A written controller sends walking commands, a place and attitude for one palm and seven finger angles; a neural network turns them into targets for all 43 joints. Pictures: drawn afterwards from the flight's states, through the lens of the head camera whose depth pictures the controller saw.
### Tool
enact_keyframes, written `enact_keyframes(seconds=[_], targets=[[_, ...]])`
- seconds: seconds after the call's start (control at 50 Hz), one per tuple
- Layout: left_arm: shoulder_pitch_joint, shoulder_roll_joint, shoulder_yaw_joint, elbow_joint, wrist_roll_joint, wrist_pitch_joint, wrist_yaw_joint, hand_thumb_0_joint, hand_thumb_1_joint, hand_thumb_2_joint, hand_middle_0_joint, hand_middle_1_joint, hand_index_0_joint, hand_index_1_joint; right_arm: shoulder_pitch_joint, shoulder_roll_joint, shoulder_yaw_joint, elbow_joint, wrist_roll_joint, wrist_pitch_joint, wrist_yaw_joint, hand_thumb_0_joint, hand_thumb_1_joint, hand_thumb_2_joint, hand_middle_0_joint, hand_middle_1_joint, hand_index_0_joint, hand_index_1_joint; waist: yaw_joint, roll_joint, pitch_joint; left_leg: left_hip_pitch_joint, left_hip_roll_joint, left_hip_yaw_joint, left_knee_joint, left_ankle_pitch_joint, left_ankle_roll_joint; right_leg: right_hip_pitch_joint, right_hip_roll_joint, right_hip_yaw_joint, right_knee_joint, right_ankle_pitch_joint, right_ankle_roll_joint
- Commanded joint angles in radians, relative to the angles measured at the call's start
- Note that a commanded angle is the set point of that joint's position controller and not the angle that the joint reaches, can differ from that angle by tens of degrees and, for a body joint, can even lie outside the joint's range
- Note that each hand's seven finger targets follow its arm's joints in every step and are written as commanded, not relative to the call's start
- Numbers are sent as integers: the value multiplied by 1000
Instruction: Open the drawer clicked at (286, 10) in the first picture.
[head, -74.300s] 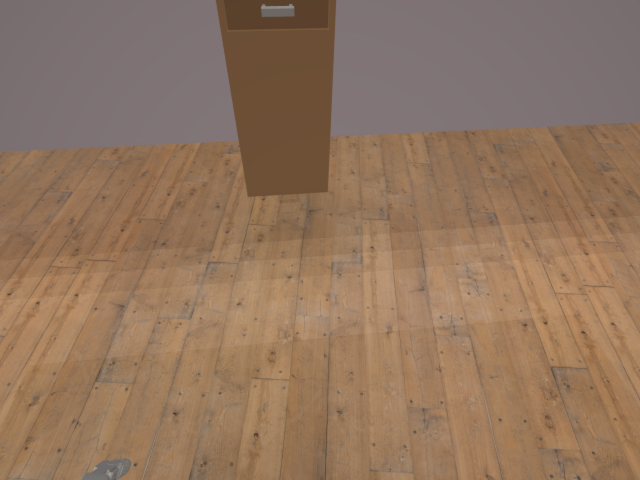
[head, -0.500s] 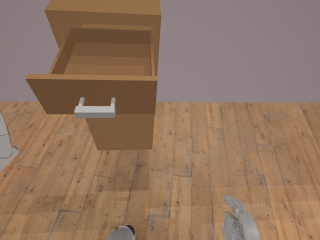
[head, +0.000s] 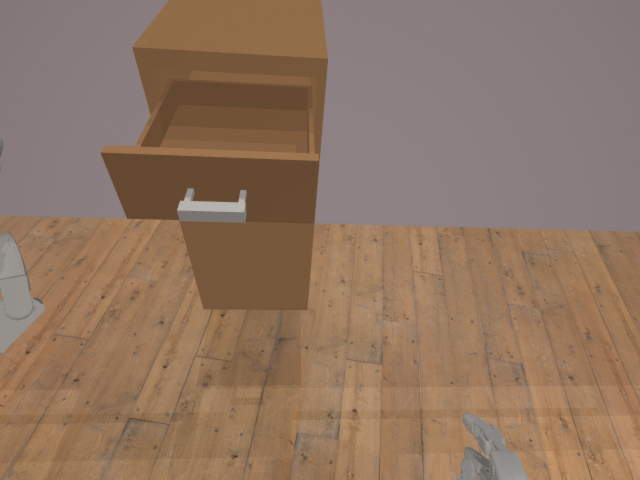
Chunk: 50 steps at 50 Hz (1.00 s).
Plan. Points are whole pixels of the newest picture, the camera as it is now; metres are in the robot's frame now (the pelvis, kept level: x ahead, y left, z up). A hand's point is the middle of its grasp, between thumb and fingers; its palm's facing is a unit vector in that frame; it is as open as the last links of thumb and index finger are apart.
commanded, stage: stop stepping back and stand still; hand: left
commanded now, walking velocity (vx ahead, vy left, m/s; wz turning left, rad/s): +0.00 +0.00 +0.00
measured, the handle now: (214, 203) +0.51 +0.20 +0.05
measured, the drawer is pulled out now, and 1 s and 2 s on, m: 0.29 0.29 0.29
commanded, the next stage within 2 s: let the arm hang, fingers relaxed in 0.20 s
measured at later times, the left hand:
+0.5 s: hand out of the picture +0.15 +0.21 -0.10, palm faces +0.00 -0.93 -0.36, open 7.4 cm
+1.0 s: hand out of the picture -0.06 +0.19 -0.16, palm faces +0.06 -0.97 -0.25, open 7.3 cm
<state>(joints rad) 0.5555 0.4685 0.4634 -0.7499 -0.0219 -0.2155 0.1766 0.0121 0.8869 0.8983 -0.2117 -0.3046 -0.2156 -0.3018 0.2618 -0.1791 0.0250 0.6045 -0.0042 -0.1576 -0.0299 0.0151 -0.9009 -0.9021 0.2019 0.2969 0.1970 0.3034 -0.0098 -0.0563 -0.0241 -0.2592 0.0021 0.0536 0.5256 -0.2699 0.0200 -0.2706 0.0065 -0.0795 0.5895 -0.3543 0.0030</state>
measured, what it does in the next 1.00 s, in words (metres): stands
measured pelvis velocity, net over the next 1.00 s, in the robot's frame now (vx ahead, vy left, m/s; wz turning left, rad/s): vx -0.04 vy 0.00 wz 0.03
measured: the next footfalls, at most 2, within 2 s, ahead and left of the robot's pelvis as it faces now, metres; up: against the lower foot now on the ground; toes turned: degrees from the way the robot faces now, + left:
none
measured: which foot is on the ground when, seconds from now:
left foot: down 0.00-1.00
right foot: down 0.00-1.00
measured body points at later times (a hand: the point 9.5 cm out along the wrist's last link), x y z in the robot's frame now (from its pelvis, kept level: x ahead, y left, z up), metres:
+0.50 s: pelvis -0.03 -0.01 -0.01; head +0.00 -0.03 +0.43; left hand +0.14 +0.25 -0.08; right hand +0.10 -0.26 -0.14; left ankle +0.01 +0.11 -0.73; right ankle -0.03 -0.11 -0.74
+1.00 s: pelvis -0.04 +0.00 +0.01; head -0.03 -0.01 +0.46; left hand -0.07 +0.24 -0.14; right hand -0.04 -0.22 -0.16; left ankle +0.01 +0.11 -0.73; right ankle -0.03 -0.11 -0.73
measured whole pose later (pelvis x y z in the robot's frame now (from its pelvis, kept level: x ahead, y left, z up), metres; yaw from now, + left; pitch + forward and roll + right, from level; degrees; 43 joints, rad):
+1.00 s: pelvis -0.04 +0.00 +0.01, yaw +2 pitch -2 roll -1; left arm 0.30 0.19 0.02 1.11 0.01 0.02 0.02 0.00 0.92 0.90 -0.20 -0.30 -0.20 -0.30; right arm 0.30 -0.16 0.00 1.06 -0.02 0.03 -0.02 0.01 -0.90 -0.90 0.20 0.30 0.20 0.30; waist -0.01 0.04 0.06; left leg -0.25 0.00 -0.03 0.44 -0.15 0.00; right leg -0.17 0.04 0.01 0.42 -0.21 -0.02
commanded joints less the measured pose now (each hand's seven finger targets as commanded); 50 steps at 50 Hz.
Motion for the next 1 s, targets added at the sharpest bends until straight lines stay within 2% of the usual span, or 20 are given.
enact_keyframes(seconds=[0.0, 0.06, 0.08, 0.16, 0.2, 0.26, 0.28, 0.32, 0.38, 0.42, 0.44, 0.46, 0.48, 0.5, 0.52, 0.54, 0.62, 0.66, 0.76, 0.98], targets=[[-57, 132, 125, -35, -26, -41, 15, 0, 900, 900, -200, -300, -200, -300, -109, -152, -57, -120, 12, -12, -13, 0, -900, -900, 200, 300, 200, 300, -17, 135, -13, -142, 129, -105, -80, 11, 27, 162, -41, 104, -195, 155, -36], [-48, 108, 103, 60, -46, -25, 4, 0, 900, 900, -200, -300, -200, -300, -98, -140, -66, -120, 23, 24, -5, 0, -900, -900, 200, 300, 200, 300, -26, -81, -2, -132, 31, -36, 127, -107, -12, 53, -213, 371, -353, 7, -108], [-46, 111, 103, 51, -49, -21, 4, 0, 900, 900, -200, -300, -200, -300, -116, -144, -68, -122, 25, 38, -3, 0, -900, -900, 200, 300, 200, 300, -16, -92, 3, -160, 27, -40, 210, -121, -15, 61, -251, 417, -383, 33, -132], [-45, 109, 83, -8, -29, -31, -2, 0, 900, 900, -200, -300, -200, -300, -138, -123, -46, -138, 22, 44, -4, 0, -900, -900, 200, 300, 200, 300, -12, -79, -17, -104, 45, -61, 72, -76, -2, 110, -222, 244, -299, 269, -113], [-56, 113, 70, -106, -30, -41, 3, 0, 900, 900, -200, -300, -200, -300, -142, -127, -46, -146, 15, 38, -12, 0, -900, -900, 200, 300, 200, 300, -14, 26, -39, 15, 40, -59, -101, 81, 1, 102, -151, 167, -250, 239, -65], [-38, 147, 90, -235, -29, -59, 7, 0, 900, 900, -200, -300, -200, -300, -147, -152, -59, -172, 14, 14, -15, 0, -900, -900, 200, 300, 200, 300, 21, 187, -89, 57, 143, -160, -148, 280, 28, 121, -46, 95, -163, 257, -2], [-97, -113, -413, 765, 44, 79, -127, 0, 900, 900, -200, -300, -200, -300, -186, -281, -115, 82, 28, -60, 47, 0, -900, -900, 200, 300, 200, 300, -59, 225, 31, 4, 161, -205, -40, 399, 38, -116, -75, 25, 60, 256, -15], [-97, -153, -349, 810, 61, 216, -162, 0, 900, 900, -200, -300, -200, -300, -41, -226, -101, 96, -1, 54, 43, 0, -900, -900, 200, 300, 200, 300, -37, 248, -7, -27, 216, -239, -105, 479, 106, -121, -29, 77, 195, -71, -7], [-217, -135, -382, 922, 60, 215, -165, 0, 900, 900, -200, -300, -200, -300, -54, -217, -81, 66, -31, 89, 29, 0, -900, -900, 200, 300, 200, 300, -21, 34, -46, -18, 238, -340, -99, 516, 169, -153, -13, 140, 296, -163, -9], [-211, -125, -385, 1058, 60, 208, -168, 0, 900, 900, -200, -300, -200, -300, -94, -238, -79, 69, -33, 107, 21, 0, -900, -900, 200, 300, 200, 300, 23, -26, -108, 23, 198, -261, -25, 584, 135, -17, -18, 108, 78, -24, -12], [-192, -94, -377, 1140, 59, 204, -167, 0, 900, 900, -200, -300, -200, -300, -113, -238, -81, 76, -22, 115, 19, 0, -900, -900, 200, 300, 200, 300, 44, -53, -131, -20, 134, -194, 30, 472, 83, 111, -35, 136, -45, 217, -15], [-192, -33, -369, 1203, 63, 202, -162, 0, 900, 900, -200, -300, -200, -300, -107, -199, -80, 78, -10, 123, 17, 0, -900, -900, 200, 300, 200, 300, 38, -163, -138, -86, 28, -118, 103, 225, 24, 183, -138, 294, -126, 438, -47], [-220, -11, -372, 1259, 59, 206, -162, 0, 900, 900, -200, -300, -200, -300, -80, -159, -73, 89, -8, 135, 21, 0, -900, -900, 200, 300, 200, 300, 12, -125, -95, -104, -19, -84, 121, -31, -8, 128, -252, 379, -177, 508, -110], [-263, -19, -393, 1314, 52, 212, -166, 0, 900, 900, -200, -300, -200, -300, -49, -144, -67, 119, -8, 150, 26, 0, -900, -900, 200, 300, 200, 300, -17, -12, -48, -58, -24, -64, 126, -154, -17, 41, -281, 357, -203, 364, -147], [-313, -41, -400, 1358, 47, 215, -161, 0, 900, 900, -200, -300, -200, -300, -61, -140, -65, 150, -18, 167, 19, 0, -900, -900, 200, 300, 200, 300, -20, -87, -42, -30, -16, -65, 138, -128, -18, 14, -215, 349, -221, 281, -141], [-338, -63, -404, 1399, 44, 216, -158, 0, 900, 900, -200, -300, -200, -300, -61, -146, -66, 173, -21, 171, 15, 0, -900, -900, 200, 300, 200, 300, -17, -69, -11, -23, -9, -71, 131, -78, -15, 6, -195, 330, -230, 278, -135], [-290, -141, -403, 1550, 33, 208, -149, 0, 900, 900, -200, -300, -200, -300, -6, -122, -58, 259, -19, 162, 1, 0, -900, -900, 200, 300, 200, 300, -13, 153, -45, 89, 66, -141, -33, 253, 2, 71, -100, 221, -178, 350, -76], [-282, -144, -413, 1616, 29, 221, -150, 0, 900, 900, -200, -300, -200, -300, -10, -120, -54, 296, -17, 171, 0, 0, -900, -900, 200, 300, 200, 300, -3, 252, 12, 33, 83, -175, -94, 109, 11, 67, -74, 200, -224, 135, -67], [-270, -160, -420, 1726, 31, 224, -156, 0, 900, 900, -200, -300, -200, -300, 48, -112, -60, 358, -19, 182, -4, 0, -900, -900, 200, 300, 200, 300, -6, 116, 108, 4, 81, -181, -162, -57, 12, 23, -65, 199, -301, -28, -69], [-226, -183, -425, 1827, 33, 218, -148, 0, 900, 900, -200, -300, -200, -300, 102, -84, -56, 443, -16, 170, -6, 0, -900, -900, 200, 300, 200, 300, -1, 54, 124, 31, 85, -166, -195, -27, 14, 1, -69, 182, -296, -9, -59]])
